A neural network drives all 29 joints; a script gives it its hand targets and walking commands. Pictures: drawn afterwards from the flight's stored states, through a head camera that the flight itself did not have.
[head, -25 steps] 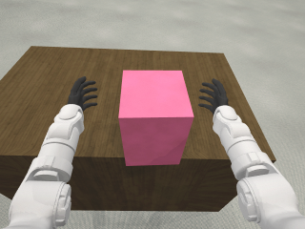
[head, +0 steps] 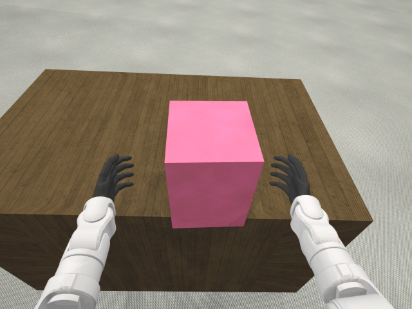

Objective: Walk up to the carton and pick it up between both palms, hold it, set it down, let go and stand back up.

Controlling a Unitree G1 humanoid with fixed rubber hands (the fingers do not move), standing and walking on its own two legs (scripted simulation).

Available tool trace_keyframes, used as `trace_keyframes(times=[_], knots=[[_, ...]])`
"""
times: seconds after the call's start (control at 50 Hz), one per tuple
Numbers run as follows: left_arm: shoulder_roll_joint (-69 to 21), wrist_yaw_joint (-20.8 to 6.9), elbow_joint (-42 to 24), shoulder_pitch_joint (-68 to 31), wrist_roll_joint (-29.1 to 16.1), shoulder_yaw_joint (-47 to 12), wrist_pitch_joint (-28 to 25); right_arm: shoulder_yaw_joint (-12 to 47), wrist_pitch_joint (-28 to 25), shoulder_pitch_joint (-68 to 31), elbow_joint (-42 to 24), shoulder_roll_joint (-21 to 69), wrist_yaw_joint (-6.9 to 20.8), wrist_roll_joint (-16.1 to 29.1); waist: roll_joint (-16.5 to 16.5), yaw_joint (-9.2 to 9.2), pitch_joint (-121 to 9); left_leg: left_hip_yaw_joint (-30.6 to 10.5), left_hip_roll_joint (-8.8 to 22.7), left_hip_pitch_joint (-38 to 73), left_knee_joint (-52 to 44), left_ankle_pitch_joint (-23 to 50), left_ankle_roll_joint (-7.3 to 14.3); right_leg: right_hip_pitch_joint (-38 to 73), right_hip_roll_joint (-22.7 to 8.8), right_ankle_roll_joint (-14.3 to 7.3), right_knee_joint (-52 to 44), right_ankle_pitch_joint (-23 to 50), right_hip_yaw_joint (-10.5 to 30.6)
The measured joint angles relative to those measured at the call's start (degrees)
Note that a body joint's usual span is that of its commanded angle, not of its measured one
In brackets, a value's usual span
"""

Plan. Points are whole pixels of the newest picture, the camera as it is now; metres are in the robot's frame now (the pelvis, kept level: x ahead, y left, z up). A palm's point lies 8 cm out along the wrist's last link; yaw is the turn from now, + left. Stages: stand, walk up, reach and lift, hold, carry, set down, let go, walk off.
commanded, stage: set down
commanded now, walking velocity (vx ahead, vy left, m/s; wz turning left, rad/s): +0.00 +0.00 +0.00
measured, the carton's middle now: (208, 166) +0.45 +0.01 +0.02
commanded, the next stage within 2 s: let go in 1.58 s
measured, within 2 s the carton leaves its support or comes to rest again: neither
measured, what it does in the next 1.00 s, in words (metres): stands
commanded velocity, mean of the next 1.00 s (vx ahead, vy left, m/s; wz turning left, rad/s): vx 0.00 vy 0.00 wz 0.00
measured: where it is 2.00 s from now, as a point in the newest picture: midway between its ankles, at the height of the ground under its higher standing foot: outside the picture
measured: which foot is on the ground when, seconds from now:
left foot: down 0.00-1.00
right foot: down 0.00-1.00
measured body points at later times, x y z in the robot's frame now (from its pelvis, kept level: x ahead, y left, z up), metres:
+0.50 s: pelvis +0.01 +0.01 +0.00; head +0.02 +0.02 +0.45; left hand +0.29 +0.22 -0.02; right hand +0.30 -0.19 -0.02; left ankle +0.02 +0.12 -0.75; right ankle +0.00 -0.10 -0.75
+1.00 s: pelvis +0.02 +0.00 +0.00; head +0.02 +0.02 +0.45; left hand +0.24 +0.23 -0.05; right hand +0.24 -0.20 -0.05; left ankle +0.02 +0.12 -0.75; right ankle +0.00 -0.10 -0.75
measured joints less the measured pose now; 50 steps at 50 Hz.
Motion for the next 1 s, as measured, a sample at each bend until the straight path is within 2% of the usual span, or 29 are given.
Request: trace_keyframes(times=[0.2, 0.4, 0.5, 0.72, 1.0], knots=[[-1.3, 0.6, 1.0, 7.1, 0.1, -1.7, -8.3, -0.1, -4.8, 8.5, -1.8, 0.4, 1.9, -1.6, -0.1, 0.06, -0.6, 0.2, -0.4, 0.7, -0.2, -0.5, 0.3, 0.4, -0.3, 0.3, 0.4, -0.7, 0.5], [-2.2, 1.8, 3.3, 14.0, 0.0, -3.8, -17.4, 0.8, -12.2, 14.9, 0.0, 1.6, 2.6, -2.6, 0.2, -0.26, 0.0, 0.0, -0.5, 0.1, 1.8, -1.8, 0.5, 0.0, -0.4, 0.5, 2.0, -1.7, 0.7], [-2.2, 2.2, 4.2, 16.6, -0.2, -4.5, -20.0, 1.3, -15.3, 16.9, 1.9, 1.7, 3.0, -3.1, 0.2, -0.33, 0.7, -0.1, -0.6, 0.1, 2.9, -2.4, 0.5, -0.1, -0.4, 0.5, 3.1, -2.3, 0.9], [-0.7, 1.1, -1.7, 22.2, 0.0, -4.9, -12.1, 1.9, -13.1, 22.7, -1.2, 1.2, 3.8, -4.1, -0.5, 0.21, 2.3, 0.7, -0.8, 5.0, 0.1, -2.0, 0.4, 3.7, -0.4, 0.5, 1.9, -2.4, 2.0], [-0.1, -0.5, -7.8, 29.8, 2.5, -4.3, -3.6, 0.7, -9.2, 31.6, -6.3, 1.8, 4.1, -8.8, -0.4, 0.81, 3.2, 0.9, -0.9, 8.9, -2.4, -1.7, 0.3, 7.3, -0.4, 0.5, -0.1, -2.4, 2.4]])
